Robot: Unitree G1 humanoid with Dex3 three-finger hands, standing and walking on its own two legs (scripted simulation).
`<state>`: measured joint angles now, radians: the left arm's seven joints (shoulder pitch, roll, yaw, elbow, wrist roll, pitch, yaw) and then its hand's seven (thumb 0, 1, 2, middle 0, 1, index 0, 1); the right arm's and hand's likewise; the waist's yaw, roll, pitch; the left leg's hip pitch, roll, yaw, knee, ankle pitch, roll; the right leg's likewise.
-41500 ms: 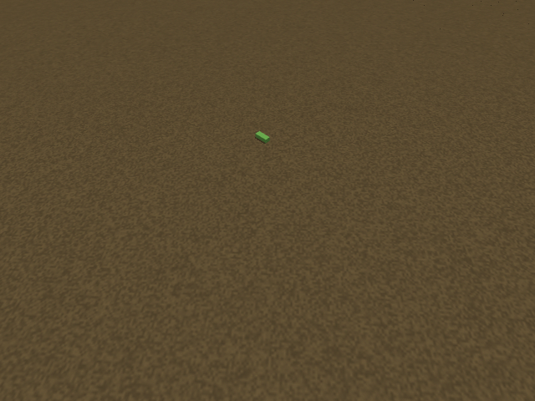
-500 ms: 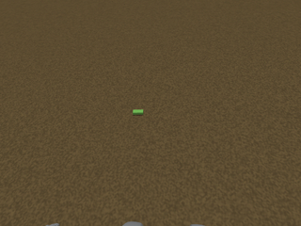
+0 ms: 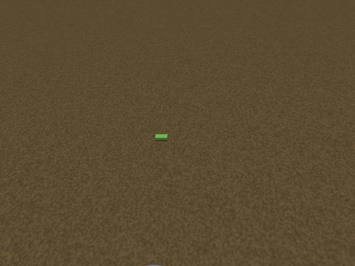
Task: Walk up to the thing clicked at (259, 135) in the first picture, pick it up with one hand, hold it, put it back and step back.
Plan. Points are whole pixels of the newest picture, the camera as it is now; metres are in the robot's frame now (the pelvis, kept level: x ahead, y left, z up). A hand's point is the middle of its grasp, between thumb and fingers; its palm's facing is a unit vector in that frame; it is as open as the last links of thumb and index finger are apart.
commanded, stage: step back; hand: left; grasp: from above
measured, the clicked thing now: (161, 137) +1.06 +0.21 -0.75
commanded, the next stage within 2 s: stand in 0.40 s
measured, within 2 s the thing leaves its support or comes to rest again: neither
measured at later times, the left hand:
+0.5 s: hand (89, 258) +0.16 +0.26 -0.13, palm faces -0.03 -0.93 -0.36, open 7.4 cm
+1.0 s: hand out of the picture +0.09 +0.25 -0.14, palm faces -0.06 -0.94 -0.35, open 7.4 cm
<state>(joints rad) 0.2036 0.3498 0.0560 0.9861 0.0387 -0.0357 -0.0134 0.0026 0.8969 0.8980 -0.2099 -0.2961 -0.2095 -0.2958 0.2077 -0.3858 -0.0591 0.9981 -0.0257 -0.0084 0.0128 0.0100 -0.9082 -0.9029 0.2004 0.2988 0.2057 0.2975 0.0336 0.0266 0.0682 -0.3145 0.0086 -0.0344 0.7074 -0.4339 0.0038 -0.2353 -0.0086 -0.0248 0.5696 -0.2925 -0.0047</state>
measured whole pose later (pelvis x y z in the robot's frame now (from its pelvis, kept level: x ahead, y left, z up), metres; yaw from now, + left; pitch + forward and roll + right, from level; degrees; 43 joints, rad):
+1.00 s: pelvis +0.02 +0.00 +0.02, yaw -2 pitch -2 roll +0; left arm 0.11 0.35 0.00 1.15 0.01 -0.01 0.00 0.00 0.90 0.90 -0.21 -0.30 -0.21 -0.30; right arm 0.10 -0.34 -0.01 1.17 -0.01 -0.01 0.01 0.01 -0.91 -0.90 0.20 0.30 0.21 0.30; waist 0.00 0.00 0.06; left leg -0.12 0.02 0.02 0.30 -0.14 -0.01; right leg -0.11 -0.01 0.01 0.31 -0.17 0.01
